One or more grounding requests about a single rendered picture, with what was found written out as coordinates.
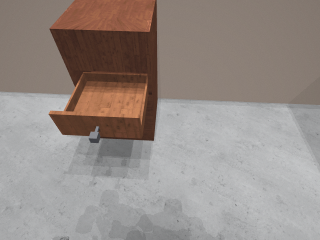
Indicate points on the cabinet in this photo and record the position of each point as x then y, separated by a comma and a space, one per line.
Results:
112, 36

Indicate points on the handle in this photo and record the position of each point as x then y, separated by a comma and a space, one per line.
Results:
94, 137

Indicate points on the drawer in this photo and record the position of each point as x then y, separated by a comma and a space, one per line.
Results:
114, 102

